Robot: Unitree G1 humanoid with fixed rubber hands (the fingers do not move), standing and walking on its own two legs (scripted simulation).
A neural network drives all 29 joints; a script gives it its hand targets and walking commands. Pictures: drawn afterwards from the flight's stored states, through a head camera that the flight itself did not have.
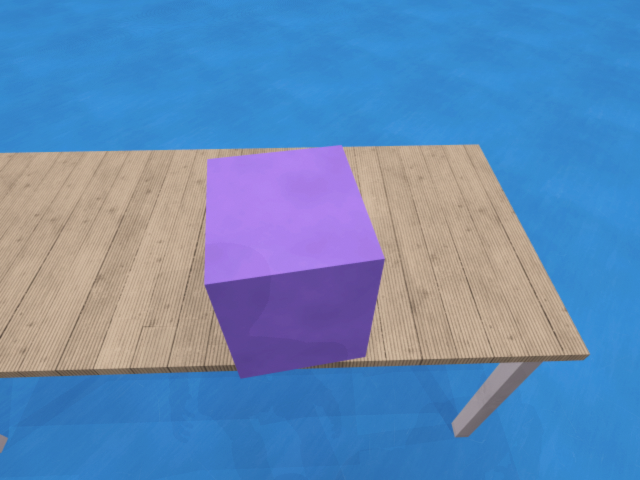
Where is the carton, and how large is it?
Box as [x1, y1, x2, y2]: [204, 145, 384, 378]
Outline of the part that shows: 341,145 207,159 204,284 240,378 365,356 384,258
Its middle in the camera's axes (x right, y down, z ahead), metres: -0.05 +0.04 +0.63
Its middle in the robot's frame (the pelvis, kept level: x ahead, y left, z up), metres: +0.46 +0.06 -0.03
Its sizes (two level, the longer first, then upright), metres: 0.243 0.215 0.269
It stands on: a table, 0.61 m high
